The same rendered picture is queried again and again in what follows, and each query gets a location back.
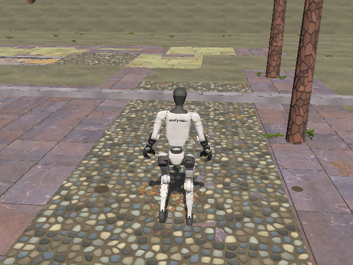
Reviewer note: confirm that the robot right hand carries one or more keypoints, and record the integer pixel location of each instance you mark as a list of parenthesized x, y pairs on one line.
[(203, 153)]

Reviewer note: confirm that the robot torso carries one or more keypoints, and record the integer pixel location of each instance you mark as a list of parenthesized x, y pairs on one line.
[(177, 134)]

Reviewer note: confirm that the robot right forearm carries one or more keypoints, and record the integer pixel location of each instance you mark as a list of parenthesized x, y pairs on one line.
[(205, 145)]

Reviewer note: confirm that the robot right thigh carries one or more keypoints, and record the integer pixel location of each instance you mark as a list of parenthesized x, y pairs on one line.
[(189, 165)]

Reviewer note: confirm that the robot left upper arm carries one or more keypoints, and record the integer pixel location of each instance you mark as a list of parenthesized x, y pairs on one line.
[(157, 124)]

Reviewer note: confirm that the robot right upper arm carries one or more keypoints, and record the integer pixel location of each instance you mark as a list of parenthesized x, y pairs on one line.
[(198, 126)]

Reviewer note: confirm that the robot left hand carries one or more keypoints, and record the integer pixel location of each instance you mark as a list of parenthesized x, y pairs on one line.
[(145, 153)]

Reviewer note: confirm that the robot left forearm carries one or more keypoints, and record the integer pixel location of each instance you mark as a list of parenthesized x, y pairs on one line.
[(149, 143)]

